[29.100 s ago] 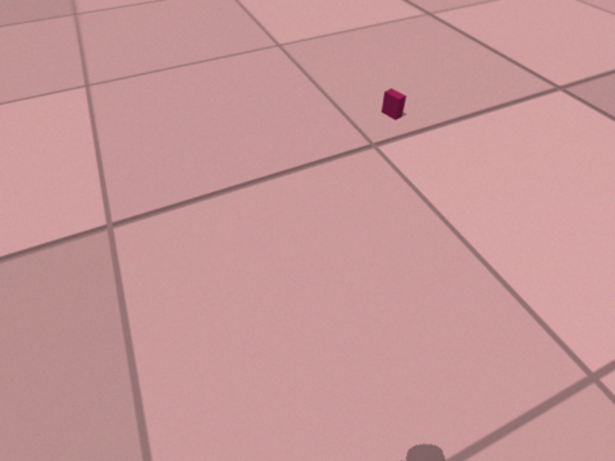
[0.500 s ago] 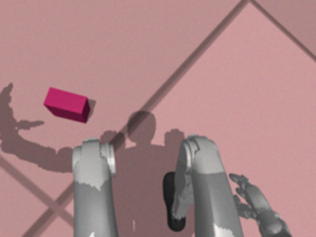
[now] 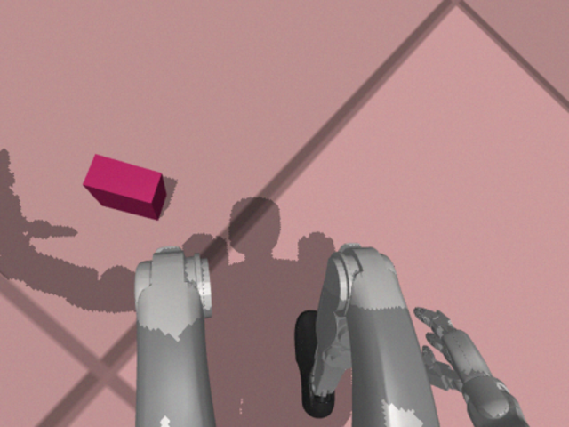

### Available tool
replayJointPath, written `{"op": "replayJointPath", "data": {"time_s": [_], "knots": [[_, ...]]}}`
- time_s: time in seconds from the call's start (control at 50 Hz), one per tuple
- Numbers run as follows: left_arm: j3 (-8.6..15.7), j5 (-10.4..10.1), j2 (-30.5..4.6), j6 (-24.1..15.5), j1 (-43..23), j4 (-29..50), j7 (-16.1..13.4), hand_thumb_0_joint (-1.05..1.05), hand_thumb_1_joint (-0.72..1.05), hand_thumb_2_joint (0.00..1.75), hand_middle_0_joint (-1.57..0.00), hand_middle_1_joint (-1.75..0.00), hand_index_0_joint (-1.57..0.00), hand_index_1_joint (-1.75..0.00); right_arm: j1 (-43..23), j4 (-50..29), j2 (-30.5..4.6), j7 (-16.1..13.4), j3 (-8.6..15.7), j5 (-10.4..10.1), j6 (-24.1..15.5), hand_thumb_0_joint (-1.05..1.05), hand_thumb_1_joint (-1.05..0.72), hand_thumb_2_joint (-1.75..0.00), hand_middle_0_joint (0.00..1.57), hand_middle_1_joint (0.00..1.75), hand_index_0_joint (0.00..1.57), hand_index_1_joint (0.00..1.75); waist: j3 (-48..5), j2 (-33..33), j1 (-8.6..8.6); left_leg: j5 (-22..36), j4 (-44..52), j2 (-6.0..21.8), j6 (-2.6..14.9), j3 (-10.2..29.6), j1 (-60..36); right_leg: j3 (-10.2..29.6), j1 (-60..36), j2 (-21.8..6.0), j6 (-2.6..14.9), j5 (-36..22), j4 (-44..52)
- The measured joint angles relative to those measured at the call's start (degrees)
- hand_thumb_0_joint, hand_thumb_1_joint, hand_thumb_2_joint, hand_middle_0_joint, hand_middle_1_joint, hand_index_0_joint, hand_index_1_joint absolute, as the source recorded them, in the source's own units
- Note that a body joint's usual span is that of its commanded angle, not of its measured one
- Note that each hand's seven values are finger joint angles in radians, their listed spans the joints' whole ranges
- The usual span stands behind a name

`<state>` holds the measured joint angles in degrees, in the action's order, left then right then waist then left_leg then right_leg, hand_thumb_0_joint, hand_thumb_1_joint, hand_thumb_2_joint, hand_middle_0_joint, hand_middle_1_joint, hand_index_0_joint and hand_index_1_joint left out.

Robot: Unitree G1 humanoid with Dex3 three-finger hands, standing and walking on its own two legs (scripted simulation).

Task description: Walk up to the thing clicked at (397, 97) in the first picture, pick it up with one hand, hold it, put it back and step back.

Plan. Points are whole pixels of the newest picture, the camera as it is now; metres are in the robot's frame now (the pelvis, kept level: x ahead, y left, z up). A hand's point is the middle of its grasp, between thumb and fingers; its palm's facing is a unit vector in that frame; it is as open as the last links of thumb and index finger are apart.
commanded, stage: go down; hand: left
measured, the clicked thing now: (129, 190) +0.46 +0.26 -0.29
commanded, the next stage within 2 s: none
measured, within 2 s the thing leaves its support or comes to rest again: neither
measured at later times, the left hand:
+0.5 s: hand out of the picture +0.33 +0.48 +0.02, palm faces +0.37 -0.93 -0.04, open 17.3 cm
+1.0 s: hand out of the picture +0.33 +0.48 +0.02, palm faces +0.38 -0.92 -0.05, open 17.2 cm
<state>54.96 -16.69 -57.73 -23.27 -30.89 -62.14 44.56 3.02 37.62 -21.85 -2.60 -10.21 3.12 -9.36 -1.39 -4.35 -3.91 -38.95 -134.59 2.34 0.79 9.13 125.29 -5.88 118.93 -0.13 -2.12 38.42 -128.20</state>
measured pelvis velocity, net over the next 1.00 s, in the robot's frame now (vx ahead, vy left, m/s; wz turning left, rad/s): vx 0.00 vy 0.00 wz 0.00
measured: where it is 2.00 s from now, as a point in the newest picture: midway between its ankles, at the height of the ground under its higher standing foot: (253, 389)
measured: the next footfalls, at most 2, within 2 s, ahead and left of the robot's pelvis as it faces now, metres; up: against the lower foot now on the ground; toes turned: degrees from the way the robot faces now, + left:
none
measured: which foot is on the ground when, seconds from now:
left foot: down 0.00-1.00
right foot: down 0.00-1.00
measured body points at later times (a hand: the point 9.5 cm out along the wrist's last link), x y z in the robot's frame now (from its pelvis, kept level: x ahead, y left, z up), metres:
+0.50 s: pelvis +0.00 +0.00 +0.00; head +0.21 +0.10 +0.38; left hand +0.31 +0.53 +0.03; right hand +0.19 -0.27 -0.09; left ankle +0.09 +0.12 -0.32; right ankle +0.11 -0.13 -0.32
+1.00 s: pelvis +0.00 +0.00 +0.00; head +0.21 +0.10 +0.39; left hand +0.31 +0.53 +0.03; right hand +0.19 -0.26 -0.08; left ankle +0.09 +0.12 -0.32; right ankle +0.11 -0.13 -0.32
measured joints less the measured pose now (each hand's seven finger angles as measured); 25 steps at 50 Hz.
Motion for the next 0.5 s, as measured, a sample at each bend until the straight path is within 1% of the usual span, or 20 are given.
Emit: {"op": "replayJointPath", "data": {"time_s": [0.06, 0.16, 0.22, 0.3, 0.42, 0.5], "knots": [[-0.54, -0.05, 0.27, -0.01, -0.08, -0.14, 0.05, -0.01, -0.52, 0.19, -0.04, -0.17, -0.10, -0.12, -0.17, 0.10, 0.07, -0.09, 0.09, 0.04, -0.13, 0.00, -0.86, -0.88, 0.21, 0.30, 0.21, 0.30, -0.25, 0.02, -0.03, 0.01, 0.07, -0.06, 0.04, -0.13, -0.10, 0.10, -0.11, -0.07, 0.08, 0.08, 0.00], [-0.83, 0.52, 0.94, 0.25, -0.01, 0.37, -0.25, -0.01, -0.53, 0.18, -0.03, -0.16, -0.09, -0.11, -0.33, -0.08, 0.10, -0.21, 0.21, -0.07, -0.11, 0.00, -0.86, -0.88, 0.21, 0.30, 0.21, 0.30, -0.29, 0.24, 0.00, 0.06, 0.26, -0.04, 0.03, -0.19, -0.28, 0.13, -0.25, -0.05, 0.19, 0.03, 0.16], [-0.53, 0.30, 1.08, 0.04, -0.21, 0.35, -0.38, -0.01, -0.53, 0.18, -0.02, -0.15, -0.09, -0.10, -0.31, -0.09, 0.18, -0.23, 0.13, -0.07, -0.06, 0.00, -0.86, -0.88, 0.21, 0.30, 0.21, 0.30, -0.46, 0.27, -0.13, 0.10, 0.41, -0.04, -0.05, -0.24, -0.30, 0.19, -0.16, -0.05, 0.14, 0.00, 0.20], [-0.11, 0.21, 0.27, -0.21, -0.41, -0.96, -0.56, -0.01, -0.54, 0.17, -0.01, -0.14, -0.08, -0.09, -0.30, -0.09, 0.23, -0.33, -0.11, 0.11, -0.03, 0.00, -0.86, -0.88, 0.21, 0.30, 0.21, 0.30, -0.44, 0.30, -0.36, 0.11, 0.41, -0.01, -0.23, -0.17, -0.23, 0.16, 0.07, -0.01, 0.19, -0.06, 0.08], [0.39, 0.06, -0.62, -0.54, -0.33, -2.31, -0.04, -0.01, -0.54, 0.16, -0.01, -0.13, -0.06, -0.08, -0.32, 0.05, -0.06, -0.27, -0.42, 0.47, -0.03, 0.00, -0.86, -0.88, 0.21, 0.30, 0.21, 0.30, 0.36, 0.39, -0.37, 0.19, 0.09, 0.04, -0.45, 0.02, -0.09, 0.06, 0.37, 0.08, 0.19, -0.21, -0.30], [0.73, 0.11, -0.56, -0.72, -0.70, -2.03, 0.02, -0.01, -0.55, 0.16, 0.00, -0.13, -0.06, -0.08, -0.17, 0.36, -0.07, -0.24, -0.43, 0.60, -0.03, 0.00, -0.86, -0.88, 0.21, 0.30, 0.21, 0.30, 0.64, 0.13, -0.16, 0.15, -0.34, 0.08, -0.50, 0.18, 0.14, -0.03, 0.64, 0.18, 0.18, -0.27, -0.68]]}}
